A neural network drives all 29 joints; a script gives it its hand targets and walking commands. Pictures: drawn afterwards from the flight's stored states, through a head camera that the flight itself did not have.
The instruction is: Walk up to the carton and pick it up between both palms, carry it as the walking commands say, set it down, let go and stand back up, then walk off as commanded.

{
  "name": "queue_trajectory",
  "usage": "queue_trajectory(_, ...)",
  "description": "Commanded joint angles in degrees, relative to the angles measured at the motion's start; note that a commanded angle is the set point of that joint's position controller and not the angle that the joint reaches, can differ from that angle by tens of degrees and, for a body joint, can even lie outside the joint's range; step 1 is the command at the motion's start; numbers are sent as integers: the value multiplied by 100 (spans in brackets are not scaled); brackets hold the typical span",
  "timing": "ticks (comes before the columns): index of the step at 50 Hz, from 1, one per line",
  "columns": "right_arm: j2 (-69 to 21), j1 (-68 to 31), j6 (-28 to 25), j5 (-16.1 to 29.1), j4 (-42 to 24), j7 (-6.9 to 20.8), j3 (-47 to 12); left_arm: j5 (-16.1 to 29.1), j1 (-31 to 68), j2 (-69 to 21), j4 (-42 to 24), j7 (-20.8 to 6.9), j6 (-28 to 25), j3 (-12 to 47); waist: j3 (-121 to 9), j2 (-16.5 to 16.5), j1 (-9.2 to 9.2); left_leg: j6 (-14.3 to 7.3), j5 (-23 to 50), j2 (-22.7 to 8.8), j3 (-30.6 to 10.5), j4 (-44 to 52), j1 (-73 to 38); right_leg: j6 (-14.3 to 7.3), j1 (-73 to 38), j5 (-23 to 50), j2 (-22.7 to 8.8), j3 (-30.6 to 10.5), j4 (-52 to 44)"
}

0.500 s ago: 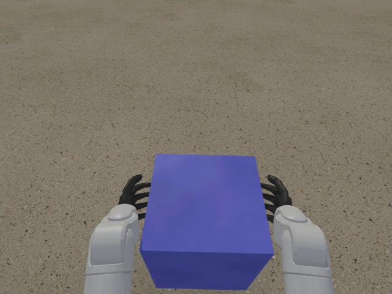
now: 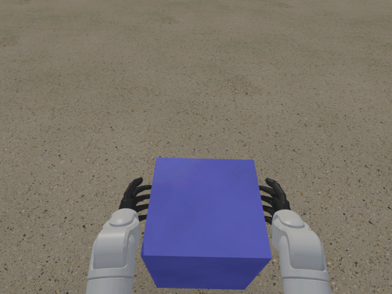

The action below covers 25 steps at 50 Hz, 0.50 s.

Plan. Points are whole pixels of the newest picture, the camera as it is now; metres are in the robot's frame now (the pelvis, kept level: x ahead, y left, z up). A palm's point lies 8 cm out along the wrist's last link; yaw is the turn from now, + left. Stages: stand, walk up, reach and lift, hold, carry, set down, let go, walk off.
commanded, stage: carry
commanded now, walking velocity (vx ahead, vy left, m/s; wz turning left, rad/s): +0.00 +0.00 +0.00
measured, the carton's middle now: (202, 227) +0.29 +0.00 -0.03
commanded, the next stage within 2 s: hold in 0.68 s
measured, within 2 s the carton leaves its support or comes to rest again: neither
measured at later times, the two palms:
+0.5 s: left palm (125, 214) +0.28 +0.16 +0.05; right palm (274, 216) +0.27 -0.14 +0.05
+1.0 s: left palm (130, 213) +0.28 +0.15 +0.05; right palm (278, 216) +0.27 -0.15 +0.05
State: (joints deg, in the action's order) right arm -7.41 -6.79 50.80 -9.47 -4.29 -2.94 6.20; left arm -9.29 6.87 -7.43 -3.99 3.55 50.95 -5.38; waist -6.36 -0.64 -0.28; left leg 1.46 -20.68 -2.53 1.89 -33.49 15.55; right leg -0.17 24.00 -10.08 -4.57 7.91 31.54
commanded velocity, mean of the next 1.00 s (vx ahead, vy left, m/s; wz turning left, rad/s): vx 0.00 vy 0.00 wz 0.00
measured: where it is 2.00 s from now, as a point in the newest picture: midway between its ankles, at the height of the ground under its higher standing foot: outside the picture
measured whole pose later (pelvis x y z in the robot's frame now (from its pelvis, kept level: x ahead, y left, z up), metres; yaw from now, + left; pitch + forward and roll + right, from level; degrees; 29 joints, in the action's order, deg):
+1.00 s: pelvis +0.00 +0.00 +0.01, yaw +4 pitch -5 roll +0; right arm -7.4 -6.8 44.0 -12.6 0.2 -3.0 7.5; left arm -10.1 9.6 -7.7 7.7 2.1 39.9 -6.3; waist 2.6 -2.7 -2.7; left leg 1.0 -16.7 -0.7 -1.2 -24.7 3.0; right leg 2.0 10.8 -8.6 -1.5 -2.9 24.4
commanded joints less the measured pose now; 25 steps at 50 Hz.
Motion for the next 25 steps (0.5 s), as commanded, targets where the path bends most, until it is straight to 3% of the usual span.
queue_trajectory(1,-3967,-2115,-184,1332,-449,1009,-2864,1306,2171,-4019,-501,-971,-226,2814,-1094,45,0,-229,995,-417,-351,602,293,-50,-1154,637,-440,-598,-356)
queue_trajectory(25,-3786,-2011,-484,1215,-309,986,-2750,1151,2068,-3905,-353,-903,-536,2728,-1083,27,5,-285,1220,-427,-304,593,269,-44,-1211,819,-419,-569,-274)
